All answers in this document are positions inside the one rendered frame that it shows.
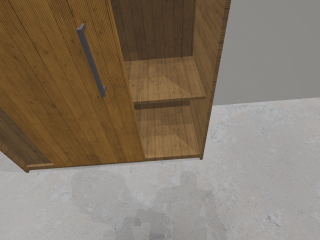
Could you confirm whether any handle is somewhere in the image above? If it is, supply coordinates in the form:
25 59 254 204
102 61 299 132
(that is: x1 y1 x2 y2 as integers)
76 23 107 97

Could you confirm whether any wardrobe door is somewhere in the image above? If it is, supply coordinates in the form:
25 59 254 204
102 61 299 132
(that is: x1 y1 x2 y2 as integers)
0 0 146 167
0 106 52 165

